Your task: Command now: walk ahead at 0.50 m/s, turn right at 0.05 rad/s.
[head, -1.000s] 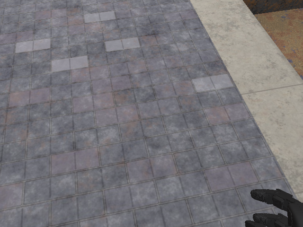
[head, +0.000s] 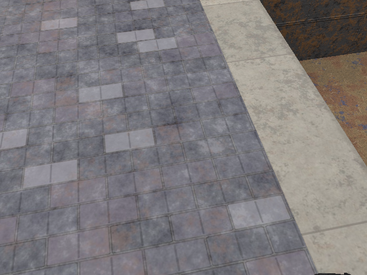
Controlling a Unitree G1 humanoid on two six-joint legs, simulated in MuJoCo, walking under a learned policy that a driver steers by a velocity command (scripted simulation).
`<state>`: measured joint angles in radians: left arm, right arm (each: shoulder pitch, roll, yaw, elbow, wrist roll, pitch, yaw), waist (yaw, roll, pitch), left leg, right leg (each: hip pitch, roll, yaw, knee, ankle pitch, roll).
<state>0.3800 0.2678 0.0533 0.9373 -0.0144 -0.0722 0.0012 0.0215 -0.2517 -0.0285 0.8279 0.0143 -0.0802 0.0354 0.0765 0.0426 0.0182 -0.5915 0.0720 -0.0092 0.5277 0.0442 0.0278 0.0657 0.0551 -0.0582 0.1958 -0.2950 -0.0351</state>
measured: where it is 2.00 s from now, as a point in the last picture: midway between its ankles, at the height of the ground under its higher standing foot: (253, 204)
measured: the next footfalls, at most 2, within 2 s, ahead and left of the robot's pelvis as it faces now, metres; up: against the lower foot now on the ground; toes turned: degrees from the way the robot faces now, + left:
left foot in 0.08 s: +0.22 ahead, +0.13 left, +0.00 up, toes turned +1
right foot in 0.62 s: +0.47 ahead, -0.16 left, +0.00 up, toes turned -20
